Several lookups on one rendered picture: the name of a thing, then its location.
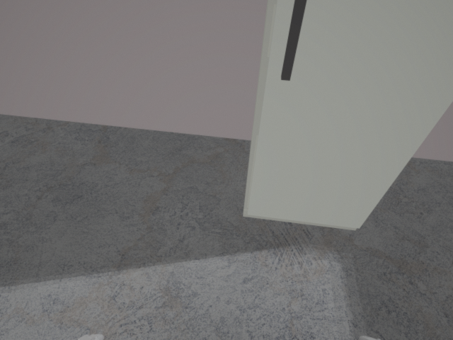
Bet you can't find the handle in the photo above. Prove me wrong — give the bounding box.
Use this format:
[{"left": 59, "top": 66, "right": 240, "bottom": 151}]
[{"left": 281, "top": 0, "right": 306, "bottom": 81}]

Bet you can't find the fridge door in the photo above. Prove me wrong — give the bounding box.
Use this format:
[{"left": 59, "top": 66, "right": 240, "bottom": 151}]
[{"left": 248, "top": 0, "right": 453, "bottom": 229}]

